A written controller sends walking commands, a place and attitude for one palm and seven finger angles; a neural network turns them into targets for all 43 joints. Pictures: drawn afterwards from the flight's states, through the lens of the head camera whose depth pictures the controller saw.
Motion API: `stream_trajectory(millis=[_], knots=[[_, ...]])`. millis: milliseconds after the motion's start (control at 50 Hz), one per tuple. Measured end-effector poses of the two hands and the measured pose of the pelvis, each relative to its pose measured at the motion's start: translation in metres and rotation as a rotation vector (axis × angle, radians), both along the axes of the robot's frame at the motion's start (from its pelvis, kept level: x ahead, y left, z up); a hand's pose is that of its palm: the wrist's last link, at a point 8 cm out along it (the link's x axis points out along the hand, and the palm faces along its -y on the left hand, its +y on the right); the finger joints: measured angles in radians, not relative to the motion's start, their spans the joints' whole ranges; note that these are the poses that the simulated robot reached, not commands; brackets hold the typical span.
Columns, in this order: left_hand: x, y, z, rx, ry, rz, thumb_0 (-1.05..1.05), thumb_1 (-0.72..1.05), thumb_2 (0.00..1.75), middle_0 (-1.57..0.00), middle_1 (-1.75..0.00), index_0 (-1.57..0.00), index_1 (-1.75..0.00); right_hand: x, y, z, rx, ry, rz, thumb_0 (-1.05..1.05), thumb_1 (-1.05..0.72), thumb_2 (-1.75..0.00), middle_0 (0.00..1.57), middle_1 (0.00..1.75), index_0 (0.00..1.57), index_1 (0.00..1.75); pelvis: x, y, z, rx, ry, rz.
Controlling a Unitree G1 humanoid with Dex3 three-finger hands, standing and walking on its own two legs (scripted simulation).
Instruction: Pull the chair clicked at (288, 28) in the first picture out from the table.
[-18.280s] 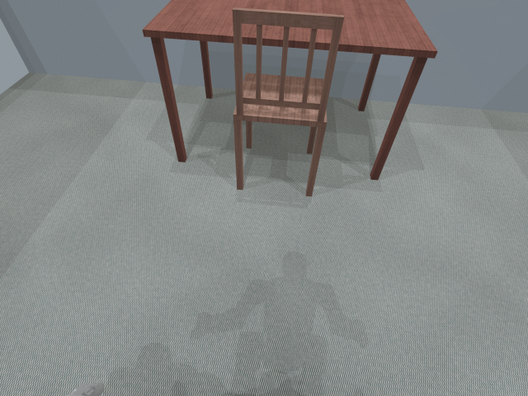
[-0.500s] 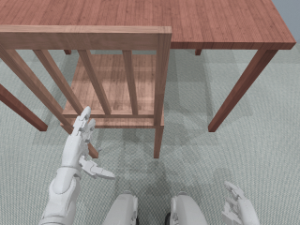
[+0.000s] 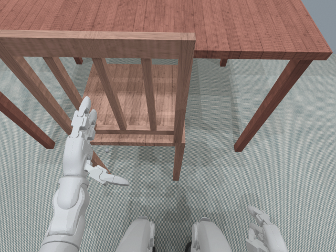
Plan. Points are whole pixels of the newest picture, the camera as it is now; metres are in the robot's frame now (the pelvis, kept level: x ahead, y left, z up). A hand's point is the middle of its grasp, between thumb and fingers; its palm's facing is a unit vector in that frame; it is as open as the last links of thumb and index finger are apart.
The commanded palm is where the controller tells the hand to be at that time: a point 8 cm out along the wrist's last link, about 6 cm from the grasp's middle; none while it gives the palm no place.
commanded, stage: aim the fingers beside a spindle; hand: left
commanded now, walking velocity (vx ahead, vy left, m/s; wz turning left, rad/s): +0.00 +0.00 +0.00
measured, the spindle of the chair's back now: (113, 99) +0.47 +0.17 +0.04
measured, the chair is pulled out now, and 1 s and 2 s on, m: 0.00 0.00 0.00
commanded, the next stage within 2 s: push the fingers through the gap in 0.04 s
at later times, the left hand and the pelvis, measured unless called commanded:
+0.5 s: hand (118, 145) +0.36 +0.14 +0.01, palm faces +0.01 -1.00 -0.04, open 16.9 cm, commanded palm +0.34 +0.20 +0.03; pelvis +0.00 -0.01 +0.00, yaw +0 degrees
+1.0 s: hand (113, 123) +0.41 +0.16 +0.03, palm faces +0.05 -1.00 -0.07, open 16.9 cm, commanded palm +0.38 +0.21 +0.02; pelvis +0.00 +0.00 +0.00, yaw -1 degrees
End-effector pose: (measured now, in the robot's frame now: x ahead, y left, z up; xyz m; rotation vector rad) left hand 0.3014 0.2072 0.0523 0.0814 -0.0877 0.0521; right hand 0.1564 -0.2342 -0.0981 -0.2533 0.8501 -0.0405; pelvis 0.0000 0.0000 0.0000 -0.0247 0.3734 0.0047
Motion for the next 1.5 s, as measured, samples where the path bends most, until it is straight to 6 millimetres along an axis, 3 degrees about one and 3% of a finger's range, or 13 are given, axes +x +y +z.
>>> stream_trajectory(millis=[100, 140, 220, 300, 460, 620, 780, 940, 1080, 1240, 1340, 1420, 1500], knots=[[-0.003, -0.009, -0.049, -0.046, 0.253, -0.053, -0.01, -0.50, 0.30, -0.06, -0.08, -0.05, -0.08, 0.001, -0.003, 0.000, 0.005, -0.001, -0.017, 0.01, -0.90, -0.90, 0.20, 0.30, 0.20, 0.30, -0.001, -0.002, -0.001, 0.003, 0.008, 0.000], [-0.008, -0.016, -0.056, -0.062, 0.281, -0.066, -0.01, -0.50, 0.30, -0.06, -0.08, -0.05, -0.08, 0.002, -0.006, 0.001, -0.007, -0.011, -0.027, 0.01, -0.90, -0.90, 0.20, 0.30, 0.20, 0.30, -0.001, -0.003, -0.001, 0.003, 0.012, -0.002], [-0.007, -0.017, -0.029, -0.042, 0.115, -0.033, -0.02, -0.50, 0.30, -0.06, -0.08, -0.06, -0.08, 0.003, -0.010, 0.001, -0.024, -0.021, -0.023, 0.01, -0.90, -0.90, 0.20, 0.30, 0.20, 0.30, 0.000, -0.005, -0.002, 0.005, 0.012, -0.005], [0.010, -0.006, -0.007, 0.004, -0.025, 0.011, -0.02, -0.50, 0.30, -0.06, -0.08, -0.06, -0.08, 0.004, -0.011, -0.007, -0.020, -0.004, 0.001, 0.01, -0.90, -0.90, 0.20, 0.30, 0.20, 0.30, -0.001, -0.008, -0.007, 0.007, 0.017, 0.002], [0.030, -0.009, -0.044, -0.031, 0.239, -0.049, -0.01, -0.50, 0.30, -0.06, -0.08, -0.05, -0.08, -0.006, -0.014, -0.008, -0.004, 0.022, -0.054, 0.01, -0.90, -0.90, 0.20, 0.30, 0.20, 0.30, -0.001, -0.010, -0.002, 0.010, 0.022, -0.004], [0.050, -0.004, -0.008, -0.022, 0.023, 0.009, -0.01, -0.50, 0.30, -0.06, -0.08, -0.06, -0.08, -0.023, -0.021, -0.008, -0.024, 0.068, -0.055, 0.01, -0.90, -0.90, 0.20, 0.30, 0.20, 0.30, 0.002, -0.010, 0.000, 0.014, 0.026, -0.009], [0.055, -0.005, -0.044, -0.042, 0.209, -0.024, -0.01, -0.50, 0.30, -0.06, -0.08, -0.06, -0.08, -0.036, -0.026, -0.010, -0.032, 0.108, -0.095, 0.01, -0.90, -0.90, 0.20, 0.30, 0.20, 0.30, -0.001, -0.007, 0.000, 0.014, 0.033, -0.015], [0.073, 0.002, -0.012, -0.025, 0.016, 0.015, -0.01, -0.50, 0.30, -0.06, -0.08, -0.06, -0.08, -0.046, -0.023, -0.011, -0.044, 0.130, -0.084, 0.01, -0.90, -0.90, 0.20, 0.30, 0.20, 0.30, -0.003, -0.005, -0.002, 0.010, 0.037, -0.015], [0.082, 0.008, -0.039, -0.049, 0.181, -0.010, -0.01, -0.50, 0.30, -0.06, -0.08, -0.06, -0.08, -0.054, -0.020, -0.011, -0.040, 0.145, -0.107, 0.01, -0.90, -0.90, 0.20, 0.30, 0.20, 0.30, -0.007, 0.000, -0.002, 0.003, 0.044, -0.015], [0.098, -0.001, -0.017, -0.048, 0.036, 0.001, -0.01, -0.50, 0.30, -0.06, -0.08, -0.06, -0.08, -0.069, -0.016, -0.014, -0.050, 0.188, -0.096, 0.01, -0.90, -0.90, 0.20, 0.30, 0.20, 0.30, -0.008, 0.005, -0.003, -0.001, 0.049, -0.014], [0.118, -0.002, -0.029, -0.025, 0.111, -0.008, -0.01, -0.50, 0.30, -0.06, -0.08, -0.06, -0.08, -0.080, -0.017, -0.018, -0.051, 0.221, -0.113, 0.01, -0.90, -0.90, 0.20, 0.30, 0.20, 0.30, -0.010, 0.006, -0.007, -0.004, 0.066, -0.014], [0.119, -0.005, -0.034, -0.046, 0.133, -0.003, -0.01, -0.50, 0.30, -0.06, -0.08, -0.06, -0.08, -0.090, -0.017, -0.019, -0.040, 0.249, -0.137, 0.01, -0.90, -0.90, 0.20, 0.30, 0.20, 0.30, -0.008, 0.007, -0.006, -0.002, 0.074, -0.023], [0.112, -0.010, -0.023, -0.054, 0.084, 0.004, -0.02, -0.50, 0.30, -0.06, -0.08, -0.06, -0.08, -0.097, -0.016, -0.017, -0.023, 0.272, -0.148, 0.01, -0.90, -0.90, 0.20, 0.30, 0.20, 0.30, -0.005, 0.006, -0.002, 0.004, 0.068, -0.032]])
